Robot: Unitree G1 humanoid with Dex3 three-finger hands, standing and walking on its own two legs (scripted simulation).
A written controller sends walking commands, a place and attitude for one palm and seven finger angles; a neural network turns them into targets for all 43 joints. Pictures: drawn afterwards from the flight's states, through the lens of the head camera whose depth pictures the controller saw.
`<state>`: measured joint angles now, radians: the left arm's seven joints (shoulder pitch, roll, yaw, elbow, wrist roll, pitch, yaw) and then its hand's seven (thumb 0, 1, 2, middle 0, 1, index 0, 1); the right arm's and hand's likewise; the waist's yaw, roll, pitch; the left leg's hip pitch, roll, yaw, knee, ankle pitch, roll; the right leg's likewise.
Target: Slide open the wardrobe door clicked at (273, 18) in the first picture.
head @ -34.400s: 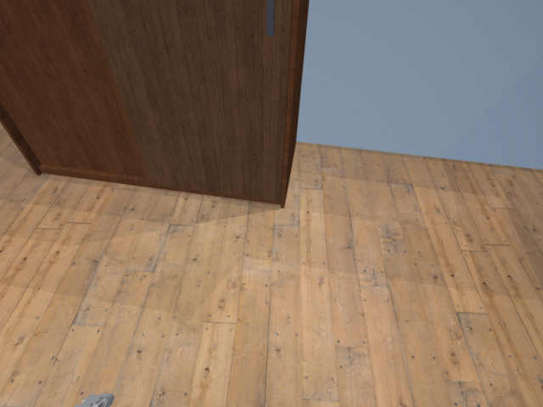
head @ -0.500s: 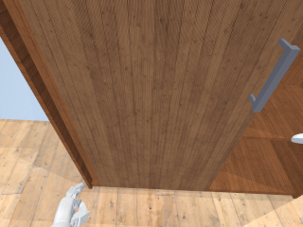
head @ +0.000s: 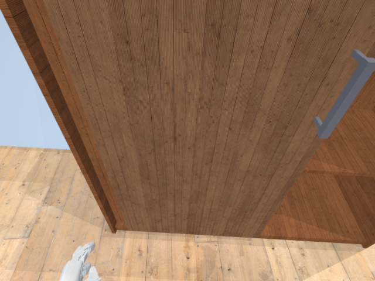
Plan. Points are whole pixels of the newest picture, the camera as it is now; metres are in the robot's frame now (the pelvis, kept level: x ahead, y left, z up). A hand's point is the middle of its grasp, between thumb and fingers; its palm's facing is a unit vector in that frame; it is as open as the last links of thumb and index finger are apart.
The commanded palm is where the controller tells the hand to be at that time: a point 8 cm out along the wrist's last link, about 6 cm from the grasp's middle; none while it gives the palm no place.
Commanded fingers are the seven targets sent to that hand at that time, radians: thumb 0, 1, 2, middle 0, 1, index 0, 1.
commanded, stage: draw the hand back to the body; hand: right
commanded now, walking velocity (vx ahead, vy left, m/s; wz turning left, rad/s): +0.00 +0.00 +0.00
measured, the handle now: (338, 97) +0.47 -0.32 +0.19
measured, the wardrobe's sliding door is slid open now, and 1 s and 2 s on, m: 0.58 0.58 0.58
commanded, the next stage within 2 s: step back with the hand held close in 1.58 s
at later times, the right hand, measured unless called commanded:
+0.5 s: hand out of the picture +0.24 -0.33 +0.18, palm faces +0.09 +0.99 -0.07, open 14.7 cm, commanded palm +0.20 -0.38 +0.19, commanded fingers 0.00 0.33 -0.31 0.24 1.02 0.24 1.02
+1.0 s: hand out of the picture +0.23 -0.29 +0.19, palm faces +0.44 +0.84 -0.32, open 10.9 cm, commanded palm +0.17 -0.33 +0.19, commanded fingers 0.00 -0.57 -0.74 0.21 0.49 0.21 0.49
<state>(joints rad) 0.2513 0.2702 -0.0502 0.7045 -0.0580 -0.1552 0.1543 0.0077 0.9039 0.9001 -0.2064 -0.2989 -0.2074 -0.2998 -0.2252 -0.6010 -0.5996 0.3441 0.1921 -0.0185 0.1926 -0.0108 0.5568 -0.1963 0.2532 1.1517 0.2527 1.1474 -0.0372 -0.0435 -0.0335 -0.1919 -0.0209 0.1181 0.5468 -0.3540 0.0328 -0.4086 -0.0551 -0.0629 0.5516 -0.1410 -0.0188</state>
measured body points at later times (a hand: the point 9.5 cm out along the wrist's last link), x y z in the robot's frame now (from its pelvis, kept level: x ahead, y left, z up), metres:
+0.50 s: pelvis +0.00 -0.04 +0.00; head -0.03 -0.04 +0.45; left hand +0.21 +0.18 -0.03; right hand +0.23 -0.39 +0.19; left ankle -0.04 +0.09 -0.73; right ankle +0.09 -0.11 -0.73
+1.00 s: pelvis +0.00 -0.03 +0.01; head -0.03 -0.03 +0.46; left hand +0.16 +0.21 -0.07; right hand +0.20 -0.34 +0.20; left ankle -0.04 +0.09 -0.73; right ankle +0.09 -0.11 -0.73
